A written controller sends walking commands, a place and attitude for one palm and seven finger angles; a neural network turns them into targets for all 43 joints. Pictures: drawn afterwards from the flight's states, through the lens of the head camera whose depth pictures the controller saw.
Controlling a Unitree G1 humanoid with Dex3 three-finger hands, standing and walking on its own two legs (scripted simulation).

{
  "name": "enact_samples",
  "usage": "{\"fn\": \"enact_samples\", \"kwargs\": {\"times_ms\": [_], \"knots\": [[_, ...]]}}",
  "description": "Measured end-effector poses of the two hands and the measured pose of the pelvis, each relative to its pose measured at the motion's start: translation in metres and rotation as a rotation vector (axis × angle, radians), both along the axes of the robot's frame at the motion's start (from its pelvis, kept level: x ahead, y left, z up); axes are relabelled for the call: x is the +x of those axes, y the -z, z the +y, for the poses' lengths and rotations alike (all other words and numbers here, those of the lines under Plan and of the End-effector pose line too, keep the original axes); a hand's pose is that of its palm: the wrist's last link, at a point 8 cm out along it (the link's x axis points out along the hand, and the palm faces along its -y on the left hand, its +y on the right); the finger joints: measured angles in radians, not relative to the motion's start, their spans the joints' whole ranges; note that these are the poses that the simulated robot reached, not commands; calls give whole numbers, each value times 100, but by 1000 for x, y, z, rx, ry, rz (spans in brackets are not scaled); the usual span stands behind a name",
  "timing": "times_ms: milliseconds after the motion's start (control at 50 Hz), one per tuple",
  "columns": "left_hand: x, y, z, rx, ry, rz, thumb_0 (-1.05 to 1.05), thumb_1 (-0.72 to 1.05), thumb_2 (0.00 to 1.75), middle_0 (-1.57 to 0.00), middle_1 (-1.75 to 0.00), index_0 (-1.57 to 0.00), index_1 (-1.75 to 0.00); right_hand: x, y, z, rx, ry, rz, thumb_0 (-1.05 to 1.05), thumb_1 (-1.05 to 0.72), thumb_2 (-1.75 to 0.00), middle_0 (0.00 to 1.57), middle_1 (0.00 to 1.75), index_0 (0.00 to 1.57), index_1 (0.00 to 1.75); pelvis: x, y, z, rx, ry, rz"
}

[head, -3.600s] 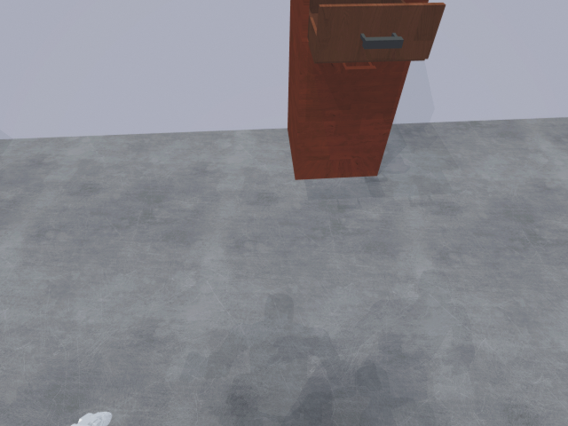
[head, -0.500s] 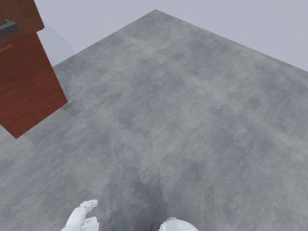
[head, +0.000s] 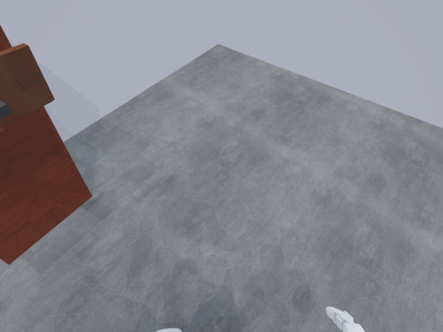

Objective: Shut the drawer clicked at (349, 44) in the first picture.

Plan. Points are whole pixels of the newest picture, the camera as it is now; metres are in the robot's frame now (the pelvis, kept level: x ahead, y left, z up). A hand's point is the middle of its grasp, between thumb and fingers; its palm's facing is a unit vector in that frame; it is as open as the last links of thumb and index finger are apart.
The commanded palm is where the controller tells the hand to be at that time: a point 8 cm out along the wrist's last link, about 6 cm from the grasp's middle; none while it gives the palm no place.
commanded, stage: walk to a spot facing it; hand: left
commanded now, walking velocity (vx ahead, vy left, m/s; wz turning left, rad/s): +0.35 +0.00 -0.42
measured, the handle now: out of the picture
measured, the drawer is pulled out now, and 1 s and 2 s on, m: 0.17 0.17 0.17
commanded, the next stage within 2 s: turn to face it in 0.58 s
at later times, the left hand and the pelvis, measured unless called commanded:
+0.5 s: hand (197, 226) +0.39 +0.10 -0.16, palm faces -0.28 -0.94 -0.22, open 7.4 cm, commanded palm none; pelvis +0.20 -0.05 -0.01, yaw -14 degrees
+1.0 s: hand (195, 219) +0.42 +0.11 -0.19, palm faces -0.09 -0.98 -0.15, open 7.3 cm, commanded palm none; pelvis +0.37 -0.06 +0.00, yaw -9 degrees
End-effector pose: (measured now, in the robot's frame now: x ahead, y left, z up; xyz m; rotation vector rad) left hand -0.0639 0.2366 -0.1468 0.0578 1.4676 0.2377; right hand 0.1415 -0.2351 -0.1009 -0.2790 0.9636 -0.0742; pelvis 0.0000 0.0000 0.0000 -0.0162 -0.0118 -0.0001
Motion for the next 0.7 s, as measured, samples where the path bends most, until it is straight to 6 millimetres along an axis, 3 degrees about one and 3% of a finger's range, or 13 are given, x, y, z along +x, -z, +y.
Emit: {"fn": "enact_samples", "kwargs": {"times_ms": [80, 120, 240, 360, 460, 500, 540, 640, 700], "knots": [[46, -4, 11, -27, 65, 14, 0, 91, 90, -20, -30, -20, -30, -6, -4, 16, 23, 79, 30, 0, -92, -90, 20, 30, 20, 30, 30, -9, 11, 2, 46, -10], [80, -8, 14, -31, 92, -18, 0, 91, 90, -20, -30, -20, -30, -20, -1, 22, 36, 133, 87, 0, -92, -90, 20, 30, 20, 30, 44, -14, 14, 1, 66, -8], [194, -16, 9, -36, 195, -134, 0, 91, 90, -20, -30, -19, -30, -65, 3, 7, 12, 308, 260, -2, -96, -90, 20, 30, 20, 30, 88, -20, 14, 9, 127, 4], [319, -21, -23, -29, 344, -233, 0, 91, 90, -20, -30, -19, -30, -110, 14, 11, 67, 447, 473, -1, -93, -90, 20, 30, 20, 30, 137, -14, -3, 17, 187, 6], [424, -19, -70, -6, 472, -336, 0, 91, 90, -20, -30, -19, -30, -123, 31, 13, 148, 542, 628, 0, -92, -90, 20, 30, 20, 30, 185, 4, -35, 20, 233, 8], [453, -16, -86, 8, 489, -392, 0, 91, 90, -20, -30, -20, -30, -115, 40, 8, 180, 560, 667, 0, -91, -90, 20, 30, 20, 30, 201, 13, -50, 26, 246, 2], [467, -19, -97, 12, 487, -404, 0, 91, 90, -20, -30, -20, -30, -91, 44, -3, 188, 568, 647, 1, -91, -90, 20, 30, 20, 30, 214, 11, -59, 24, 256, -9], [472, -30, -111, 14, 492, -325, 0, 91, 90, -20, -30, -20, -30, 8, 40, -39, 170, 544, 435, 1, -91, -90, 20, 30, 19, 30, 249, -7, -71, 21, 283, -8], [476, -34, -108, 30, 463, -295, -1, 94, 90, -21, -30, -20, -30, 69, 34, -56, 161, 517, 311, 1, -91, -90, 20, 30, 19, 30, 270, -13, -76, 17, 292, 1]]}}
